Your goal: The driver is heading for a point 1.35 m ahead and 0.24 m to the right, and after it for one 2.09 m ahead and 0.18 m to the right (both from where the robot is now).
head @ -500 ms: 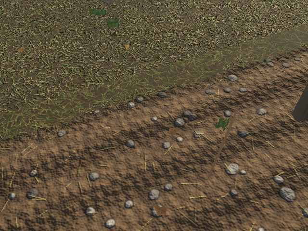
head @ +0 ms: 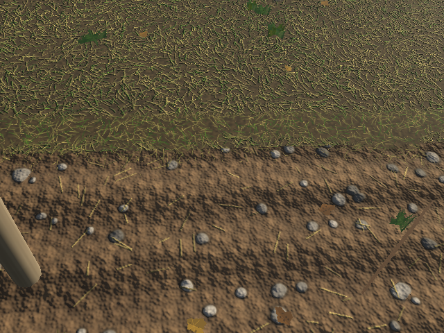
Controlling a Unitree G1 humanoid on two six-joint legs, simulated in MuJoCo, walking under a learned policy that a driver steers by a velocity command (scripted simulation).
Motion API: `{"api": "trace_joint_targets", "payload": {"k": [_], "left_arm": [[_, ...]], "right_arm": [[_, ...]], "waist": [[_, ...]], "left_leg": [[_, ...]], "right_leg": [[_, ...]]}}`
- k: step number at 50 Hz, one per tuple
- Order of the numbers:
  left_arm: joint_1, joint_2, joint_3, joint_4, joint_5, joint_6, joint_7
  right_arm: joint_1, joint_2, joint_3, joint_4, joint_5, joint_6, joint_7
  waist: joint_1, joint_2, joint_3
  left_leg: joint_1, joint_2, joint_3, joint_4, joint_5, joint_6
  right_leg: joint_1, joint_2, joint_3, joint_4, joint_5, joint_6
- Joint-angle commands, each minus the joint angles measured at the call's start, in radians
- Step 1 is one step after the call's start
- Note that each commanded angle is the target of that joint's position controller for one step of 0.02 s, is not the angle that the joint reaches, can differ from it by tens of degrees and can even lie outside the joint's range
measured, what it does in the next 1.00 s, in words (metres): walks ahead, turning right: right foot, then left foot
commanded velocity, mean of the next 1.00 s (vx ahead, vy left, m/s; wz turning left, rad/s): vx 0.45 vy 0.00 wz -0.26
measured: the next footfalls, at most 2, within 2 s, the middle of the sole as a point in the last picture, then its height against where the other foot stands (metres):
right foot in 0.38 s outside the picture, level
left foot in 0.86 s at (216, 282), level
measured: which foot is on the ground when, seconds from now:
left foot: down 0.00-0.40, up 0.42-0.84, down 0.86-1.00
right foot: up 0.00-0.36, down 0.38-0.88, up 0.90-1.00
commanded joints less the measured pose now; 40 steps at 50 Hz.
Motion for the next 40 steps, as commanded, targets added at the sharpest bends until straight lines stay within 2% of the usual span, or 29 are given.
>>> {"api": "trace_joint_targets", "payload": {"k": [1,6,10,13,15,16,17,18,19,20,21,22,23,24,25,26,27,29,30,32,34,37,40], "left_arm": [[-0.092,0.058,0.009,-0.070,-0.001,-0.037,-0.009],[-0.139,0.052,-0.007,-0.082,-0.009,-0.057,-0.024],[-0.193,0.044,-0.025,-0.106,-0.018,-0.072,-0.035],[-0.202,0.045,-0.035,-0.124,-0.023,-0.082,-0.053],[-0.174,0.052,-0.036,-0.127,-0.026,-0.083,-0.064],[-0.131,0.062,-0.032,-0.119,-0.026,-0.081,-0.066],[-0.051,0.080,-0.021,-0.097,-0.023,-0.078,-0.064],[0.084,0.110,-0.002,-0.056,-0.021,-0.072,-0.058],[0.247,0.156,0.016,-0.026,-0.023,-0.066,-0.050],[0.334,0.265,0.037,-0.019,-0.019,-0.062,-0.048],[0.338,0.180,0.014,-0.015,-0.030,-0.067,-0.052],[0.271,0.141,0.002,-0.030,-0.023,-0.064,-0.045],[0.222,0.127,-0.003,-0.048,-0.014,-0.058,-0.042],[0.184,0.108,-0.009,-0.063,-0.008,-0.053,-0.040],[0.158,0.095,-0.018,-0.077,0.001,-0.051,-0.036],[0.144,0.100,-0.016,-0.086,0.002,-0.048,-0.033],[0.139,0.099,-0.016,-0.088,-0.004,-0.048,-0.027],[0.150,0.113,-0.012,-0.083,-0.011,-0.048,-0.017],[0.166,0.123,-0.008,-0.078,-0.015,-0.047,-0.012],[0.202,0.132,-0.005,-0.062,-0.020,-0.041,-0.001],[0.247,0.132,-0.004,-0.045,-0.024,-0.031,0.008],[0.299,0.127,-0.004,-0.025,-0.033,-0.019,0.015],[0.287,0.128,0.001,-0.025,-0.028,-0.006,0.023]], "right_arm": [[0.021,-0.175,-0.050,-0.046,0.000,-0.024,-0.009],[0.048,-0.194,-0.051,-0.015,-0.001,-0.029,0.000],[0.086,-0.190,-0.047,0.023,-0.002,-0.034,0.007],[0.102,-0.193,-0.049,0.046,-0.001,-0.031,0.009],[0.092,-0.206,-0.054,0.052,0.002,-0.026,0.008],[0.072,-0.214,-0.055,0.049,-0.001,-0.024,0.006],[0.050,-0.218,-0.055,0.044,-0.002,-0.020,0.003],[0.047,-0.201,-0.049,0.040,-0.005,-0.016,-0.001],[0.038,-0.179,-0.035,0.020,-0.021,-0.020,-0.009],[0.088,-0.084,-0.005,-0.032,-0.037,-0.042,-0.002],[0.065,-0.124,-0.006,-0.029,-0.012,-0.072,0.006],[-0.017,-0.172,-0.019,-0.046,0.025,-0.092,0.019],[-0.060,-0.171,-0.015,-0.051,0.022,-0.105,0.024],[-0.084,-0.164,-0.018,-0.053,-0.004,-0.112,0.025],[-0.078,-0.164,-0.023,-0.053,-0.023,-0.108,0.024],[-0.066,-0.156,-0.022,-0.057,-0.028,-0.102,0.026],[-0.054,-0.143,-0.021,-0.057,-0.031,-0.093,0.026],[-0.083,-0.121,-0.015,-0.071,-0.037,-0.080,0.022],[-0.129,-0.112,-0.011,-0.087,-0.038,-0.079,0.019],[-0.217,-0.080,-0.001,-0.109,-0.036,-0.084,0.018],[-0.298,-0.062,0.006,-0.127,-0.026,-0.091,0.025],[-0.369,-0.084,-0.002,-0.146,-0.011,-0.100,0.037],[-0.343,-0.123,-0.020,-0.140,-0.006,-0.107,0.040]], "waist": [[-0.022,0.143,-0.008],[-0.062,0.154,0.030],[-0.094,0.135,0.070],[-0.094,0.127,0.078],[-0.070,0.134,0.057],[-0.038,0.138,0.027],[0.012,0.128,-0.031],[0.076,0.094,-0.122],[0.147,0.037,-0.223],[0.107,-0.237,-0.301],[0.128,-0.179,-0.311],[0.123,-0.122,-0.161],[0.105,-0.043,-0.092],[0.079,0.010,-0.047],[0.049,0.006,-0.033],[0.029,-0.033,-0.030],[0.017,-0.041,-0.028],[0.014,-0.036,-0.010],[0.028,-0.031,0.004],[0.059,-0.032,0.009],[0.093,-0.044,0.005],[0.108,-0.055,0.004],[0.073,-0.086,-0.003]], "left_leg": [[0.158,0.232,-0.272,-0.175,-0.156,0.125],[0.124,0.246,-0.244,-0.174,-0.133,0.127],[0.177,0.279,-0.214,-0.170,-0.075,0.134],[0.226,0.298,-0.170,-0.154,0.062,0.129],[0.240,0.305,-0.132,-0.123,0.218,0.113],[0.232,0.294,-0.096,-0.075,0.378,0.097],[0.213,0.269,-0.044,0.020,0.572,0.076],[0.163,0.224,0.015,0.193,0.723,0.049],[-0.022,0.189,0.051,0.436,0.604,0.006],[-0.412,-0.001,0.094,0.840,-0.074,-0.086],[-0.568,-0.010,-0.042,0.955,-0.355,-0.078],[-0.649,0.050,-0.047,0.971,-0.276,-0.065],[-0.624,0.092,-0.030,0.923,-0.199,-0.055],[-0.594,0.118,-0.019,0.848,-0.145,-0.062],[-0.540,0.138,-0.017,0.797,-0.103,-0.073],[-0.501,0.139,-0.010,0.763,-0.091,-0.090],[-0.486,0.141,0.001,0.731,-0.090,-0.109],[-0.478,0.129,0.031,0.640,-0.036,-0.141],[-0.483,0.119,0.039,0.568,0.022,-0.152],[-0.433,0.089,0.045,0.404,0.164,-0.161],[-0.372,0.054,0.053,0.278,0.266,-0.162],[-0.339,0.031,0.022,0.177,0.292,-0.143],[-0.305,0.039,-0.012,0.136,0.187,-0.103]], "right_leg": [[-0.164,-0.013,0.013,-0.144,0.083,0.025],[-0.125,-0.026,-0.010,-0.285,0.143,0.031],[-0.165,-0.036,-0.035,-0.335,0.129,-0.011],[-0.166,-0.029,-0.060,-0.354,0.092,-0.057],[-0.108,-0.011,-0.082,-0.360,0.063,-0.092],[-0.028,0.013,-0.100,-0.368,0.055,-0.113],[0.103,0.050,-0.129,-0.388,0.081,-0.133],[0.302,0.083,-0.141,-0.406,0.114,-0.159],[0.567,-0.013,0.013,-0.387,0.089,-0.211],[0.847,-0.278,0.547,-0.494,-0.103,-0.376],[0.893,-0.325,0.751,-0.617,-0.249,-0.397],[0.786,-0.301,0.615,-0.633,-0.235,-0.360],[0.666,-0.254,0.498,-0.638,-0.141,-0.333],[0.566,-0.214,0.426,-0.654,-0.043,-0.320],[0.493,-0.180,0.371,-0.676,0.050,-0.312],[0.441,-0.165,0.351,-0.692,0.125,-0.323],[0.407,-0.151,0.316,-0.699,0.190,-0.329],[0.337,-0.119,0.249,-0.708,0.271,-0.322],[0.318,-0.104,0.230,-0.709,0.301,-0.312],[0.284,-0.061,0.189,-0.690,0.306,-0.271],[0.273,-0.048,0.193,-0.674,0.270,-0.245],[0.341,-0.078,0.268,-0.625,0.220,-0.229],[0.443,-0.123,0.345,-0.538,0.266,-0.205]]}}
